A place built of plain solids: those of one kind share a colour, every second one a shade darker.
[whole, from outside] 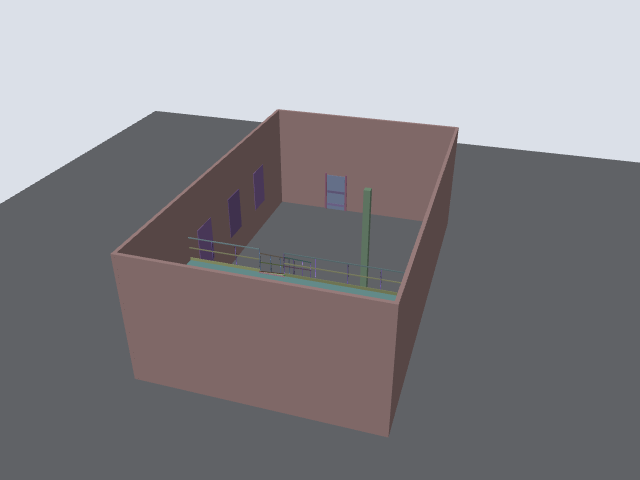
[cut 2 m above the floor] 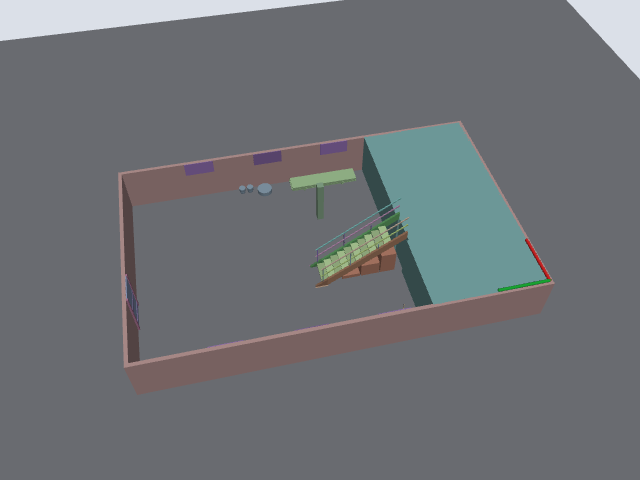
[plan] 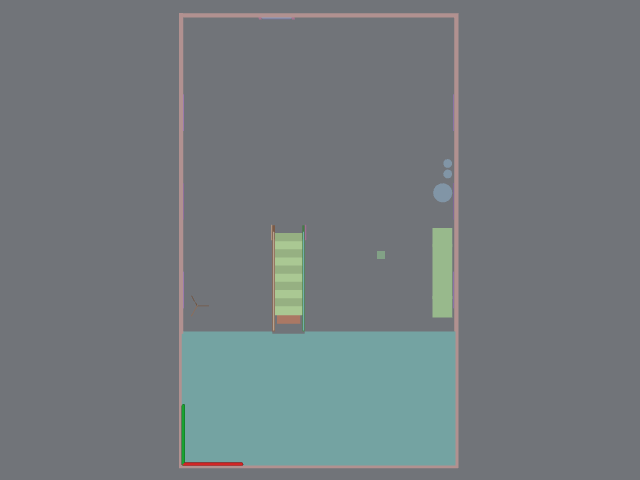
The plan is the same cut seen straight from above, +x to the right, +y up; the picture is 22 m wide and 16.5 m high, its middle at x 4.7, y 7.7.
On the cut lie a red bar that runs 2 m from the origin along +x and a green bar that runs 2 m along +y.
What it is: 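A pumping station 9.3 x 15.3 m, 5.4 m high; the engine floor; at the rear the gallery 4.5 m deep at 2.44 m over closed stores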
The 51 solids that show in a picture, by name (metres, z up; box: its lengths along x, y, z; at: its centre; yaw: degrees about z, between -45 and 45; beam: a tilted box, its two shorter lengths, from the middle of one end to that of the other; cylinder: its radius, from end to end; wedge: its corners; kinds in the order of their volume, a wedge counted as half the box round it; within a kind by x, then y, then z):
{
 "loft_1": {"box": [3.11, 0.09, 2.49], "at": [1.51, 4.51, 1.2]},
 "loft_2": {"box": [9.41, 4.53, 2.49], "at": [4.66, 2.21, 1.2]},
 "loft_3": {"box": [5.18, 0.09, 2.49], "at": [6.77, 4.51, 1.2]},
 "wall_1": {"box": [0.15, 15.65, 5.49], "at": [-0.07, 7.67, 2.69]},
 "wall_2": {"box": [9.61, 0.15, 5.49], "at": [4.66, -0.07, 2.69]},
 "wall_3": {"box": [9.61, 0.15, 5.49], "at": [4.66, 15.43, 2.69]},
 "wall_4": {"box": [0.15, 15.65, 5.49], "at": [9.38, 7.67, 2.69]},
 "under_1": {"box": [0.8, 0.62, 1.11], "at": [3.62, 5.14, 0.5]},
 "under_2": {"box": [0.8, 0.77, 0.7], "at": [3.62, 5.89, 0.3]},
 "under_3": {"box": [0.8, 0.75, 0.23], "at": [3.62, 6.68, 0.06]},
 "post_1": {"box": [0.28, 0.28, 5.49], "at": [6.8, 7.18, 2.69]},
 "winf_1": {"box": [0.028, 1.26, 2.03], "at": [0.01, 5.98, 2.38]},
 "winf_2": {"box": [0.028, 1.26, 2.03], "at": [0.01, 9.03, 2.38]},
 "winf_3": {"box": [0.028, 1.26, 2.03], "at": [0.01, 12.07, 2.38]},
 "winf_4": {"box": [0.028, 1.26, 2.03], "at": [9.3, 5.98, 2.38]},
 "winf_5": {"box": [0.028, 1.26, 2.03], "at": [9.3, 9.03, 2.38]},
 "winf_6": {"box": [0.028, 1.26, 2.03], "at": [9.3, 12.07, 2.38]},
 "stair_string_left_1": {"wedge": [[4.09, 4.56, 2.13], [4.09, 4.56, 2.49], [4.09, 7.72, 0.0], [4.09, 7.72, 0.37], [4.18, 4.56, 2.13], [4.18, 4.56, 2.49], [4.18, 7.72, 0.0], [4.18, 7.72, 0.37]]},
 "stair_string_left_2": {"wedge": [[4.09, 7.72, 0.0], [4.09, 7.72, 0.37], [4.09, 8.21, 0.0], [4.09, 8.21, 0.04], [4.18, 7.72, 0.0], [4.18, 7.72, 0.37], [4.18, 8.21, 0.0], [4.18, 8.21, 0.04]]},
 "stair_string_right_1": {"wedge": [[3.06, 4.56, 2.13], [3.06, 4.56, 2.49], [3.06, 7.72, 0.0], [3.06, 7.72, 0.37], [3.15, 4.56, 2.13], [3.15, 4.56, 2.49], [3.15, 7.72, 0.0], [3.15, 7.72, 0.37]]},
 "stair_string_right_2": {"wedge": [[3.06, 7.72, 0.0], [3.06, 7.72, 0.37], [3.06, 8.21, 0.0], [3.06, 8.21, 0.04], [3.15, 7.72, 0.0], [3.15, 7.72, 0.37], [3.15, 8.21, 0.0], [3.15, 8.21, 0.04]]},
 "stair_handrail_right_1": {"wedge": [[3.09, 4.57, 3.29], [3.09, 4.6, 3.32], [3.09, 7.96, 1.02], [3.09, 7.98, 1.05], [3.13, 4.57, 3.29], [3.13, 4.6, 3.32], [3.13, 7.96, 1.02], [3.13, 7.98, 1.05]]},
 "stair_kneerail_right_1": {"wedge": [[3.09, 4.57, 2.87], [3.09, 4.6, 2.91], [3.09, 7.96, 0.6], [3.09, 7.98, 0.63], [3.13, 4.57, 2.87], [3.13, 4.6, 2.91], [3.13, 7.96, 0.6], [3.13, 7.98, 0.63]]},
 "stair_handrail_left_1": {"wedge": [[4.11, 4.57, 3.29], [4.11, 4.6, 3.32], [4.11, 7.96, 1.02], [4.11, 7.98, 1.05], [4.15, 4.57, 3.29], [4.15, 4.6, 3.32], [4.15, 7.96, 1.02], [4.15, 7.98, 1.05]]},
 "stair_kneerail_left_1": {"wedge": [[4.11, 4.57, 2.87], [4.11, 4.6, 2.91], [4.11, 7.96, 0.6], [4.11, 7.98, 0.63], [4.15, 4.57, 2.87], [4.15, 4.6, 2.91], [4.15, 7.96, 0.6], [4.15, 7.98, 0.63]]},
 "planks_1": {"box": [0.68, 3.03, 0.038], "at": [8.91, 6.56, 0.25]},
 "planks_2": {"box": [0.68, 3.03, 0.038], "at": [8.91, 6.6, 0.17]},
 "stair_tread_1": {"wedge": [[3.15, 5.11, 1.82], [3.15, 5.11, 1.88], [3.15, 5.42, 1.82], [3.15, 5.42, 1.88], [4.09, 5.11, 1.82], [4.09, 5.11, 1.88], [4.09, 5.42, 1.82], [4.09, 5.42, 1.88]]},
 "stair_tread_2": {"wedge": [[3.15, 5.39, 1.63], [3.15, 5.39, 1.69], [3.15, 5.7, 1.63], [3.15, 5.7, 1.69], [4.09, 5.39, 1.64], [4.09, 5.39, 1.7], [4.09, 5.7, 1.63], [4.09, 5.7, 1.69]]},
 "stair_tread_3": {"wedge": [[3.15, 5.67, 1.45], [3.15, 5.67, 1.51], [3.15, 5.98, 1.44], [3.15, 5.98, 1.5], [4.09, 5.67, 1.45], [4.09, 5.67, 1.51], [4.09, 5.98, 1.44], [4.09, 5.98, 1.5]]},
 "stair_tread_4": {"wedge": [[3.15, 5.95, 1.25], [3.15, 5.95, 1.31], [3.15, 6.26, 1.25], [3.15, 6.26, 1.31], [4.09, 5.95, 1.26], [4.09, 5.95, 1.32], [4.09, 6.26, 1.26], [4.09, 6.26, 1.32]]},
 "stair_tread_5": {"wedge": [[3.15, 6.23, 1.07], [3.15, 6.23, 1.13], [3.15, 6.54, 1.07], [3.15, 6.54, 1.13], [4.09, 6.23, 1.07], [4.09, 6.23, 1.13], [4.09, 6.54, 1.07], [4.09, 6.54, 1.13]]},
 "stair_tread_6": {"wedge": [[3.15, 6.51, 0.88], [3.15, 6.51, 0.94], [3.15, 6.82, 0.88], [3.15, 6.82, 0.94], [4.09, 6.51, 0.88], [4.09, 6.51, 0.94], [4.09, 6.82, 0.88], [4.09, 6.82, 0.94]]},
 "stair_tread_7": {"wedge": [[3.15, 6.79, 0.7], [3.15, 6.79, 0.76], [3.15, 7.1, 0.7], [3.15, 7.1, 0.76], [4.09, 6.79, 0.69], [4.09, 6.79, 0.75], [4.09, 7.1, 0.69], [4.09, 7.1, 0.75]]},
 "stair_tread_8": {"wedge": [[3.15, 7.07, 0.51], [3.15, 7.07, 0.57], [3.15, 7.38, 0.51], [3.15, 7.38, 0.57], [4.09, 7.07, 0.51], [4.09, 7.07, 0.57], [4.09, 7.38, 0.51], [4.09, 7.38, 0.57]]},
 "stair_tread_9": {"wedge": [[3.15, 7.35, 0.32], [3.15, 7.35, 0.38], [3.15, 7.66, 0.32], [3.15, 7.66, 0.38], [4.09, 7.35, 0.32], [4.09, 7.35, 0.38], [4.09, 7.66, 0.32], [4.09, 7.66, 0.38]]},
 "stair_tread_10": {"wedge": [[3.15, 7.63, 0.13], [3.15, 7.63, 0.19], [3.15, 7.94, 0.13], [3.15, 7.94, 0.19], [4.09, 7.63, 0.13], [4.09, 7.63, 0.19], [4.09, 7.94, 0.13], [4.09, 7.94, 0.19]]},
 "door_leaf_1": {"box": [1.02, 0.04, 2.1], "at": [3.21, 15.33, 1.0]},
 "hose_1": {"cylinder": 0.33, "from": [8.92, 9.32, 0.0], "to": [8.92, 9.32, 0.2]},
 "hose_2": {"cylinder": 0.15, "from": [9.09, 9.97, 0.21], "to": [9.09, 9.97, 0.28]},
 "hose_3": {"cylinder": 0.15, "from": [9.09, 10.33, 0.21], "to": [9.09, 10.33, 0.28]},
 "toeboard_1": {"box": [3.11, 0.025, 0.16], "at": [1.55, 4.57, 2.49]},
 "toeboard_2": {"box": [5.18, 0.025, 0.16], "at": [6.72, 4.57, 2.49]},
 "door_jamb_1": {"box": [0.1, 0.07, 2.21], "at": [2.64, 15.31, 1.05]},
 "door_jamb_2": {"box": [0.1, 0.07, 2.21], "at": [3.78, 15.31, 1.05]},
 "handrail_1": {"box": [3.11, 0.041, 0.041], "at": [1.55, 4.58, 3.49]},
 "handrail_2": {"box": [5.18, 0.041, 0.041], "at": [6.72, 4.58, 3.49]},
 "kneerail_1": {"box": [3.11, 0.041, 0.041], "at": [1.55, 4.58, 3.02]},
 "kneerail_2": {"box": [5.18, 0.041, 0.041], "at": [6.72, 4.58, 3.02]},
 "door_ledge_1": {"box": [0.96, 0.024, 0.14], "at": [3.21, 15.3, 0.29]},
 "door_ledge_2": {"box": [0.96, 0.024, 0.14], "at": [3.21, 15.3, 1.07]}
}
